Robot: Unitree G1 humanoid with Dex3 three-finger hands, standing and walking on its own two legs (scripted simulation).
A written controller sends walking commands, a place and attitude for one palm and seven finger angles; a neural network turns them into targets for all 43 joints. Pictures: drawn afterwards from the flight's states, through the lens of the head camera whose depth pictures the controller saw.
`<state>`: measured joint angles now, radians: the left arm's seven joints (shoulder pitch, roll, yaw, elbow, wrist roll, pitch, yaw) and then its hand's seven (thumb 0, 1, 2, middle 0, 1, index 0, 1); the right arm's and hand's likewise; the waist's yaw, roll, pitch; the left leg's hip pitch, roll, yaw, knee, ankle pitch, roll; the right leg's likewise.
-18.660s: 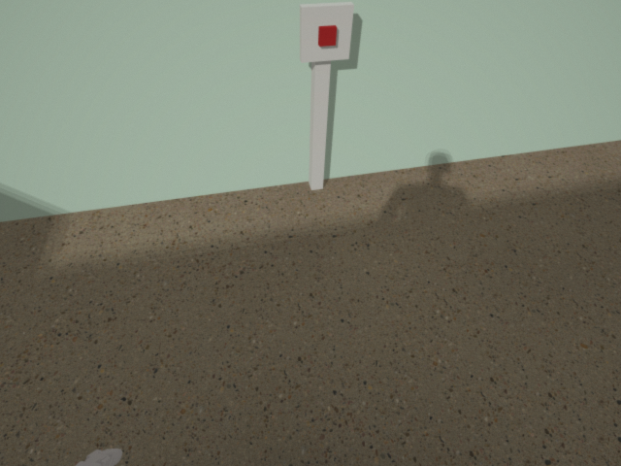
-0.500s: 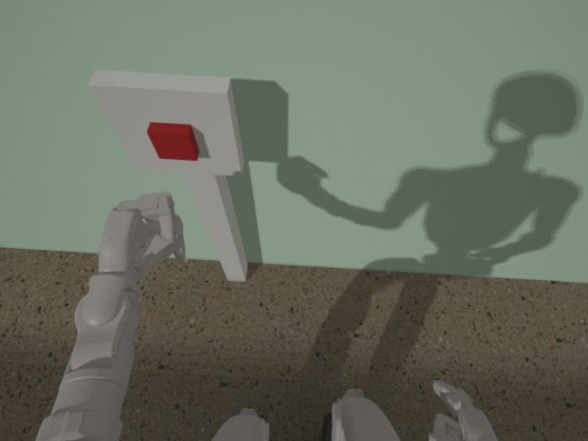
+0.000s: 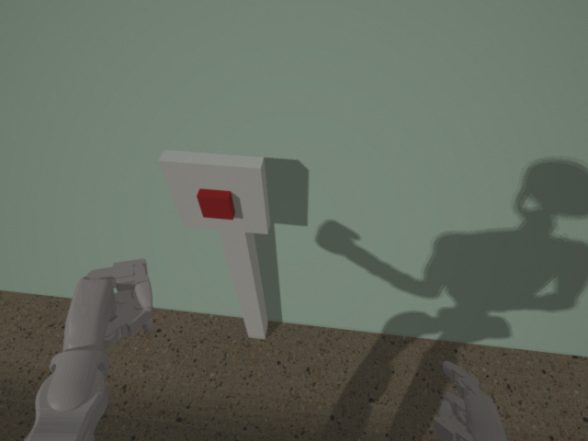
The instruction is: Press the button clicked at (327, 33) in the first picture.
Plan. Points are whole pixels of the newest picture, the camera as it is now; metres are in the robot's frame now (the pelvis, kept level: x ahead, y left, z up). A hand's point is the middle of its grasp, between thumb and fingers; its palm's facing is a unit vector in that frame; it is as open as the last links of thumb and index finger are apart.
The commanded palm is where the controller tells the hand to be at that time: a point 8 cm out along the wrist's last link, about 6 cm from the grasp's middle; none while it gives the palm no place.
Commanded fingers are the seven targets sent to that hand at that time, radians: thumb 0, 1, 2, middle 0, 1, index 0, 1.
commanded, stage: draw the hand back to the body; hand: left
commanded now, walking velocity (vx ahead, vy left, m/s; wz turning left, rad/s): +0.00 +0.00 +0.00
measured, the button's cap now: (217, 203) +0.52 +0.18 -0.01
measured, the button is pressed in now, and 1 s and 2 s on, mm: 0 0 0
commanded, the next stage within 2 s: step back with the hand held close in 0.80 s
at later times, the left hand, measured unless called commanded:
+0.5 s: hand (41, 320) +0.19 +0.24 +0.18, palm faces +0.38 -0.82 -0.42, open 3.1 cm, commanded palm +0.14 +0.29 +0.20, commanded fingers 0.00 0.90 0.90 -1.30 -1.50 -1.30 -1.50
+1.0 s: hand (23, 332) +0.18 +0.24 +0.19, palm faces +0.42 -0.80 -0.42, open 3.1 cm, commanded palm +0.12 +0.27 +0.20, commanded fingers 0.00 0.90 0.90 -1.30 -1.50 -1.30 -1.50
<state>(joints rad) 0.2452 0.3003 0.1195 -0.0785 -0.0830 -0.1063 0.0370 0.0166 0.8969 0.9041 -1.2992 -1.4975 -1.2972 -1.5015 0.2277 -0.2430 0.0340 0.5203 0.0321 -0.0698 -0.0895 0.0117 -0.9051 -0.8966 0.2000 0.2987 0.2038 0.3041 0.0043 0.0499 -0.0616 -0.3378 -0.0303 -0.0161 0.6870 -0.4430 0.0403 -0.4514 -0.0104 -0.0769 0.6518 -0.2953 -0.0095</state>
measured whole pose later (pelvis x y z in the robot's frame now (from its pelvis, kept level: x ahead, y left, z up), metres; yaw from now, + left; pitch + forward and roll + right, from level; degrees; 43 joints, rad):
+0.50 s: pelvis +0.01 +0.01 +0.02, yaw +0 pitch -3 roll -1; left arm 0.53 0.33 0.27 -0.48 -0.04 -0.07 0.10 0.02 0.89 0.90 -1.30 -1.50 -1.30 -1.50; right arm 0.21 -0.22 0.04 0.61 -0.01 -0.11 -0.06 0.01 -0.90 -0.90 0.20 0.30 0.21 0.30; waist 0.07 0.09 -0.01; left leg -0.03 -0.03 -0.02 0.42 -0.34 0.04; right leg -0.15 -0.01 -0.07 0.41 -0.21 0.00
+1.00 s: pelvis -0.01 -0.01 +0.02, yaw +0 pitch -4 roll -1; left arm 0.50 0.33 0.34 -0.46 -0.04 -0.15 0.11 0.01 0.89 0.90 -1.31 -1.50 -1.30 -1.50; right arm 0.23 -0.22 0.04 0.61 0.00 -0.13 -0.07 0.01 -0.90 -0.90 0.20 0.30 0.21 0.30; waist 0.05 0.07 0.01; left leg -0.06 -0.02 -0.01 0.45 -0.33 0.03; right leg -0.17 0.01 -0.07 0.41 -0.18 -0.02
